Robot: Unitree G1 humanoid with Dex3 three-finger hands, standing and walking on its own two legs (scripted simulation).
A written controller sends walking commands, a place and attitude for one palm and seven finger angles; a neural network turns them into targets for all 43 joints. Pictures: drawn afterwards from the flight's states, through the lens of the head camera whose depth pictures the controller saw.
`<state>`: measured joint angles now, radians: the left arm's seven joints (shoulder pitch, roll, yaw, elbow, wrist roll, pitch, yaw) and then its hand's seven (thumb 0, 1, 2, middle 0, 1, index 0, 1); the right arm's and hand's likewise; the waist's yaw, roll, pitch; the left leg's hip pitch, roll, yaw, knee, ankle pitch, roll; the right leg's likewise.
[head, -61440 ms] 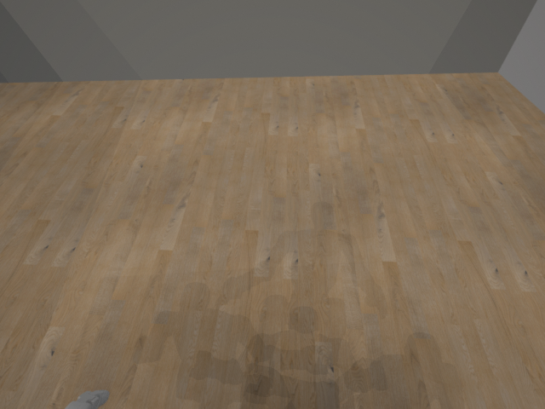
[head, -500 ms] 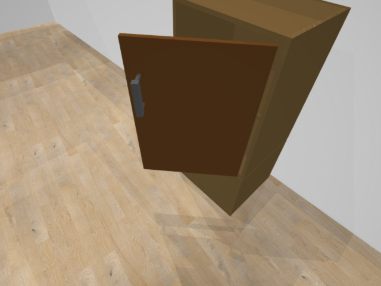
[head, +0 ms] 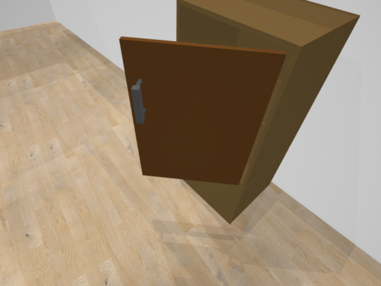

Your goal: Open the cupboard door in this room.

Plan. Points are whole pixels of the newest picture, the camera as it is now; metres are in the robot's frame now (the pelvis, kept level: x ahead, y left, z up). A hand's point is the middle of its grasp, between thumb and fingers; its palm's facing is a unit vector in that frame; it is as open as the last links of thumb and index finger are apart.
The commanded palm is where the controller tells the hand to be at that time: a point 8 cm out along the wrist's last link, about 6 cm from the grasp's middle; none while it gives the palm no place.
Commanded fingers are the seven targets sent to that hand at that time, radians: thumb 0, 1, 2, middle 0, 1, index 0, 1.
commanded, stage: come to a stop and stand still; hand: left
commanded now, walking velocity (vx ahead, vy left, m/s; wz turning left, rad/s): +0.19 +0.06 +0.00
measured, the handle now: (140, 101) +0.59 +0.20 +0.06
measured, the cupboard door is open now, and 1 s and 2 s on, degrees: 42 42 42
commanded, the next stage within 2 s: look again from close up in 0.98 s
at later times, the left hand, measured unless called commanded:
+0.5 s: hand out of the picture +0.09 +0.18 -0.17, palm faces +0.01 -0.97 -0.25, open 7.3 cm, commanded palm none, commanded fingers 0.00 0.90 0.90 -0.20 -0.30 -0.20 -0.30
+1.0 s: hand out of the picture +0.00 +0.20 -0.16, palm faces -0.02 -0.97 -0.23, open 7.4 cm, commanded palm none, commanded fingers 0.00 0.90 0.90 -0.20 -0.30 -0.20 -0.30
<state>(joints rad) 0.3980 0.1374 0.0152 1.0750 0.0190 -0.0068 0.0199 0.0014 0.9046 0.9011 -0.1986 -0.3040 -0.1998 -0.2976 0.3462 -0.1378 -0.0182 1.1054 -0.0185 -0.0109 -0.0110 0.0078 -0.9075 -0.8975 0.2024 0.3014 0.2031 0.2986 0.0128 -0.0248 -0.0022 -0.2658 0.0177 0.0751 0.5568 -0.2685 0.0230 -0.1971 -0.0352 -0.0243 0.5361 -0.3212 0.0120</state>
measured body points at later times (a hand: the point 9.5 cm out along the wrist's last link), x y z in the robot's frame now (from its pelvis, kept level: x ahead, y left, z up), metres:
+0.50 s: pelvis +0.03 +0.00 +0.00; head +0.06 -0.01 +0.45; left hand +0.09 +0.24 -0.15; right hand +0.04 -0.23 -0.16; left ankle +0.02 +0.10 -0.73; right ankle +0.02 -0.11 -0.73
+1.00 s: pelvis -0.01 +0.01 +0.00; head +0.00 +0.00 +0.45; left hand +0.00 +0.25 -0.15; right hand +0.00 -0.22 -0.15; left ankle +0.02 +0.10 -0.73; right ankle +0.02 -0.11 -0.73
